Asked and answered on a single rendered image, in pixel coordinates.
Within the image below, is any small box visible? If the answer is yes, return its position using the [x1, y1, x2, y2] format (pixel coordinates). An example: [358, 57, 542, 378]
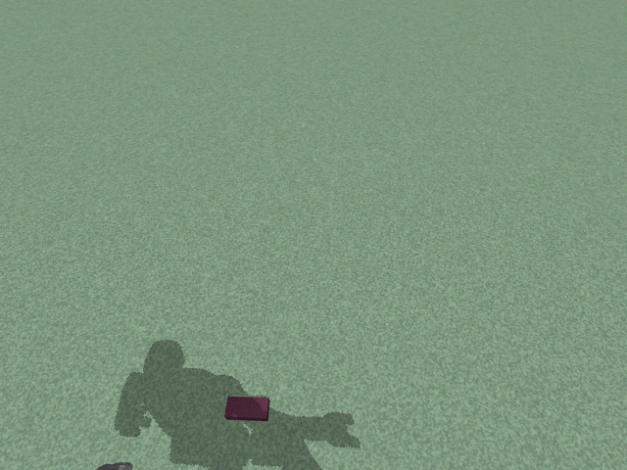
[224, 397, 269, 421]

